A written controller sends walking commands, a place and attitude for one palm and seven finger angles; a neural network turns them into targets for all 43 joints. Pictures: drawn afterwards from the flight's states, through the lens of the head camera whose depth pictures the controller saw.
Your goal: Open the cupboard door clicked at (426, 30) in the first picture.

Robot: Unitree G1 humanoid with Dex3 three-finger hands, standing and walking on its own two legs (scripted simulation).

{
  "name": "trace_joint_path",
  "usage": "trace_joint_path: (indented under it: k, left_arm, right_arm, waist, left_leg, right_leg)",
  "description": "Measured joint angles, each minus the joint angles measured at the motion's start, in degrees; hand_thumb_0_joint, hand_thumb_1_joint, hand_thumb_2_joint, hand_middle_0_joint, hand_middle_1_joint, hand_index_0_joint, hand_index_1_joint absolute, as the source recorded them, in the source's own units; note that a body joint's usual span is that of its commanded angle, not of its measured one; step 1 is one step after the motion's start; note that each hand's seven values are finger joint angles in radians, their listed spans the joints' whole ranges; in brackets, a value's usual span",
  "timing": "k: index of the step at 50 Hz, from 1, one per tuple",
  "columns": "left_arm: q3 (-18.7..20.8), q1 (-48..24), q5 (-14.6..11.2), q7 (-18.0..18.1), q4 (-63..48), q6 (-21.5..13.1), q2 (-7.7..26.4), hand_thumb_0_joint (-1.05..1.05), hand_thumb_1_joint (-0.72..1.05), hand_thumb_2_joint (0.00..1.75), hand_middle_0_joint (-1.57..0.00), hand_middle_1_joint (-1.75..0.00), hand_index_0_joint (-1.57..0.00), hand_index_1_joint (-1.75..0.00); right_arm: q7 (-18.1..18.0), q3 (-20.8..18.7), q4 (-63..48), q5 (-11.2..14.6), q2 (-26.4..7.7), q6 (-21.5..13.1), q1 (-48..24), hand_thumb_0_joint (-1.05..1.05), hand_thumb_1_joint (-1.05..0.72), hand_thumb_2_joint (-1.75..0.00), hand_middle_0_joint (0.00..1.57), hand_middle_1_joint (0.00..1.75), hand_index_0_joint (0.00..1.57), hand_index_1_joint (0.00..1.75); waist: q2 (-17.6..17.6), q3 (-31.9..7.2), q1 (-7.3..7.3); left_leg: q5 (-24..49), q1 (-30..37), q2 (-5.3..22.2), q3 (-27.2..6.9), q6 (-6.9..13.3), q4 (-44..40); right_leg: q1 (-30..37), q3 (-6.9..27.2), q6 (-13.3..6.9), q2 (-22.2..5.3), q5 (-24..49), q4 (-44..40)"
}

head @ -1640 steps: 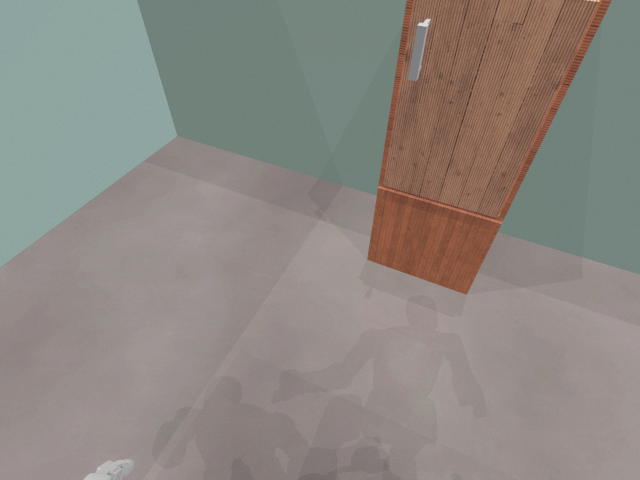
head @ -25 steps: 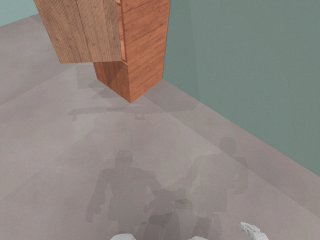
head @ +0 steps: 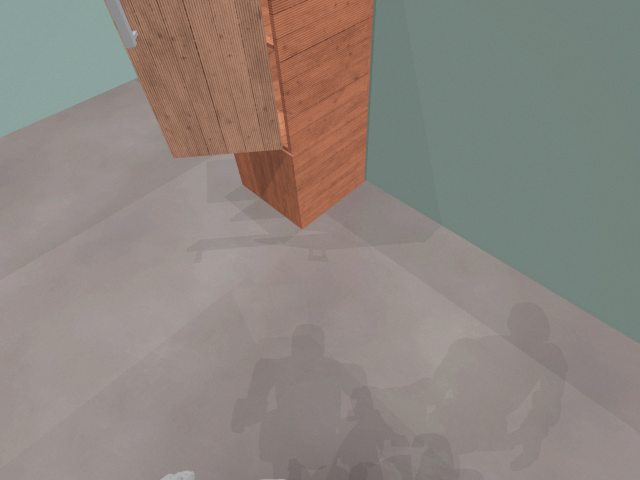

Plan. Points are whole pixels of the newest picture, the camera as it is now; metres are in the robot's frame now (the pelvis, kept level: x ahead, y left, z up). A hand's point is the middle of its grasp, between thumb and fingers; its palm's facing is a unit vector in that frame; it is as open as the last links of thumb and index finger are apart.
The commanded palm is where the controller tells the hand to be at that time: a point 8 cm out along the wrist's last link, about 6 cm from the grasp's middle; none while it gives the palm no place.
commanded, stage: take the last steps up to it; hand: left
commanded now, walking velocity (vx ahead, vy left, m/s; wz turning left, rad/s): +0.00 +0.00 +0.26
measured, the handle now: (122, 15) +1.07 +0.50 +0.11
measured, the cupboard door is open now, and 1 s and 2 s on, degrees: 49 49 49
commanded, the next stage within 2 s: come to a stop and stand still in 1.72 s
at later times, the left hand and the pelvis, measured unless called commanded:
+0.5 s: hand out of the picture -0.09 +0.22 -0.17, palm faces +0.31 -0.93 -0.18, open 7.3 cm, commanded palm none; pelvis +0.03 +0.07 +0.00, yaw +11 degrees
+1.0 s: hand (133, 373) +0.30 +0.33 -0.15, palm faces +0.08 -0.98 -0.17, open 7.4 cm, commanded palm none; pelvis +0.18 +0.15 +0.00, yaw +8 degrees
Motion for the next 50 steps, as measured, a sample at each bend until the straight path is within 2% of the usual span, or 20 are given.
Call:
trace_joint_path:
  k: [3, 7, 12, 17, 21, 24, 25, 26, 28, 30, 33, 37, 41, 46, 50]
  left_arm:
    - [0.0, 1.1, -0.2, 0.5, 0.3, -0.2, -0.8, 0.00, 0.91, 0.90, -0.20, -0.30, -0.21, -0.29]
    - [0.5, 2.2, -0.2, 0.6, 0.9, -0.9, 0.1, 0.00, 0.93, 0.90, -0.21, -0.30, -0.21, -0.30]
    - [0.9, 4.8, 0.2, 0.1, 2.2, -2.3, 0.5, 0.00, 0.93, 0.90, -0.21, -0.30, -0.21, -0.29]
    - [1.3, 9.1, 0.6, -0.5, 4.9, -2.9, 0.7, 0.00, 0.92, 0.90, -0.20, -0.30, -0.21, -0.29]
    - [1.7, 12.7, 1.0, -0.8, 7.5, -2.4, 1.5, 0.00, 0.91, 0.90, -0.20, -0.30, -0.20, -0.29]
    - [1.9, 15.1, 1.0, -1.1, 9.4, -1.7, 2.3, 0.00, 0.91, 0.90, -0.20, -0.30, -0.20, -0.29]
    - [1.9, 15.9, 0.9, -1.3, 9.9, -1.3, 2.3, 0.00, 0.91, 0.90, -0.20, -0.30, -0.20, -0.29]
    - [1.9, 16.0, 0.7, -1.5, 10.5, -0.7, 2.5, 0.01, 0.91, 0.90, -0.20, -0.30, -0.20, -0.29]
    - [1.7, 15.2, 0.7, -1.4, 11.2, 0.6, 2.8, 0.01, 0.91, 0.90, -0.20, -0.30, -0.20, -0.29]
    - [1.7, 13.5, 0.7, -1.3, 11.1, 1.0, 2.8, 0.01, 0.91, 0.90, -0.20, -0.30, -0.20, -0.29]
    - [1.8, 9.9, 0.7, -1.5, 9.5, 0.4, 2.6, 0.01, 0.91, 0.90, -0.20, -0.30, -0.20, -0.29]
    - [1.8, 4.7, 0.5, -1.5, 6.3, -0.3, 2.1, 0.01, 0.91, 0.90, -0.20, -0.30, -0.20, -0.29]
    - [1.8, 0.1, 0.4, -1.6, 4.0, -0.3, 1.8, 0.01, 0.91, 0.90, -0.20, -0.30, -0.20, -0.29]
    - [1.3, -4.0, 0.2, -1.9, 2.5, 0.0, 1.0, 0.00, 0.91, 0.90, -0.20, -0.30, -0.20, -0.29]
    - [0.7, -6.3, 0.1, -2.0, 1.5, -0.1, 0.3, 0.00, 0.91, 0.90, -0.20, -0.30, -0.20, -0.29]
  right_arm:
    - [0.3, -0.6, 1.0, -0.1, -0.4, 0.9, 0.0, 0.00, -0.90, -0.90, 0.20, 0.30, 0.20, 0.30]
    - [0.5, -0.9, 1.7, -0.2, -0.5, 0.9, -0.2, 0.00, -0.90, -0.90, 0.20, 0.30, 0.20, 0.30]
    - [1.1, -0.9, 2.3, -0.5, -0.8, 0.7, -0.9, 0.00, -0.91, -0.90, 0.20, 0.30, 0.20, 0.30]
    - [1.9, -0.8, 1.6, -0.6, -1.3, 0.5, -3.6, 0.01, -0.91, -0.90, 0.20, 0.29, 0.20, 0.30]
    - [2.5, -0.4, -0.1, -0.4, -1.1, -0.3, -6.7, 0.01, -0.91, -0.90, 0.20, 0.29, 0.20, 0.30]
    - [2.7, 0.2, -1.8, -0.3, -0.8, -1.9, -8.5, 0.01, -0.91, -0.90, 0.20, 0.29, 0.20, 0.30]
    - [2.6, 0.4, -2.6, -0.3, -0.9, -2.8, -8.7, 0.00, -0.91, -0.90, 0.20, 0.29, 0.20, 0.30]
    - [2.3, 0.4, -3.1, -0.5, -0.7, -3.8, -9.1, 0.00, -0.91, -0.90, 0.20, 0.29, 0.20, 0.30]
    - [1.4, 0.8, -3.7, -0.6, 0.3, -5.0, -8.8, 0.00, -0.91, -0.90, 0.20, 0.29, 0.20, 0.30]
    - [0.6, 1.4, -3.7, -0.7, 1.1, -5.5, -7.1, 0.00, -0.90, -0.90, 0.20, 0.30, 0.20, 0.30]
    - [-0.4, 1.5, -2.3, -0.3, 2.2, -6.1, -3.6, -0.01, -0.91, -0.90, 0.20, 0.30, 0.20, 0.30]
    - [-1.0, 1.3, 0.4, -0.3, 1.4, -6.7, 1.3, -0.01, -0.94, -0.90, 0.20, 0.30, 0.21, 0.30]
    - [-1.1, 1.7, 3.6, -0.5, 1.6, -6.4, 6.6, -0.01, -0.93, -0.90, 0.20, 0.30, 0.20, 0.30]
    - [-1.4, 2.3, 6.5, -0.8, 2.6, -6.4, 11.8, 0.00, -0.92, -0.90, 0.20, 0.30, 0.20, 0.30]
    - [-1.5, 2.9, 8.3, -1.1, 3.5, -6.5, 14.7, 0.00, -0.91, -0.90, 0.20, 0.30, 0.20, 0.30]
  waist:
    - [-0.2, 0.1, -0.04]
    - [-1.0, 0.1, 0.15]
    - [-2.0, -0.3, 1.85]
    - [-3.0, -0.4, 4.06]
    - [-4.6, -0.1, 5.77]
    - [-5.6, -0.1, 6.54]
    - [-5.4, -0.4, 6.44]
    - [-5.6, -0.1, 6.10]
    - [-5.9, 0.1, 5.90]
    - [-5.5, -0.3, 5.34]
    - [-5.0, -0.6, 4.52]
    - [-4.5, -0.7, 3.24]
    - [-4.4, -1.1, 2.00]
    - [-3.4, -0.6, -0.19]
    - [-2.2, 0.4, -1.95]
  left_leg:
    - [-0.3, -3.7, 0.7, 0.8, -1.2, 13.5]
    - [2.8, -4.8, 2.7, 1.1, -2.4, 18.0]
    - [3.8, -3.8, 4.7, 2.3, -3.1, 14.3]
    - [4.5, -3.5, 5.7, 4.1, -2.9, 8.9]
    - [4.6, -1.8, 5.7, 5.9, -2.1, -0.2]
    - [6.4, 2.3, 5.0, 7.7, -1.1, -9.8]
    - [8.3, 3.8, 4.8, 8.1, -0.3, -12.7]
    - [10.0, 3.4, 4.3, 8.4, 1.2, -11.5]
    - [8.2, 4.0, 3.5, 9.4, 3.0, -9.4]
    - [7.3, 6.3, 2.9, 10.0, 3.9, -11.4]
    - [8.8, 10.9, 1.4, 10.6, 4.4, -17.5]
    - [10.3, 16.2, -0.5, 10.9, 5.5, -24.2]
    - [9.7, 20.1, -1.9, 10.9, 5.8, -27.6]
    - [7.0, 24.2, -2.3, 11.1, 5.5, -29.1]
    - [3.5, 26.6, -1.4, 11.5, 4.5, -28.2]
  right_leg:
    - [2.1, -1.5, -0.4, -0.6, 0.9, -2.4]
    - [4.0, -3.7, -0.5, -1.1, 2.1, -5.3]
    - [5.7, -6.3, 0.1, -2.3, 2.5, -7.6]
    - [7.5, -8.2, 1.9, -4.3, 2.6, -9.3]
    - [8.4, -8.9, 4.1, -6.6, 1.6, -8.8]
    - [8.2, -8.9, 6.2, -8.6, -0.9, -5.6]
    - [7.2, -8.6, 6.1, -9.2, -2.6, -2.7]
    - [5.3, -7.0, 5.4, -9.6, -6.0, 3.0]
    - [-0.8, -1.9, 3.5, -8.3, -10.3, 17.8]
    - [-6.7, 0.1, 2.2, -6.6, -8.2, 28.7]
    - [-13.5, 0.9, 1.8, -5.5, -1.7, 34.8]
    - [-19.3, 1.4, 2.1, -4.4, 4.2, 33.6]
    - [-21.6, 1.6, 2.0, -3.8, 7.9, 28.8]
    - [-20.3, 0.6, 1.0, -3.2, 9.5, 19.8]
    - [-17.0, -0.6, -0.9, -1.9, 7.6, 12.3]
